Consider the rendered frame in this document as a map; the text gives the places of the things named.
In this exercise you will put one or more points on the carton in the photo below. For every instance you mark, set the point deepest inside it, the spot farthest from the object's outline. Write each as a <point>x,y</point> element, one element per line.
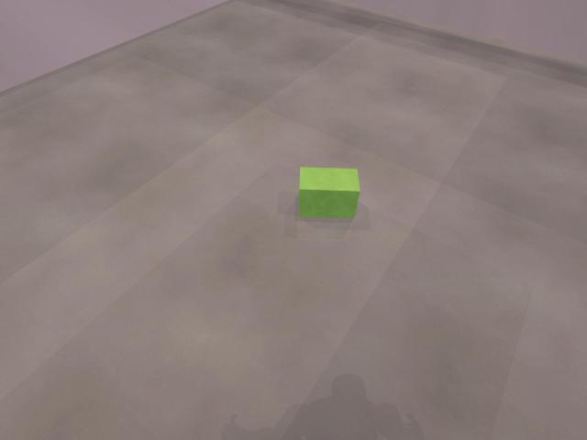
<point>328,192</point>

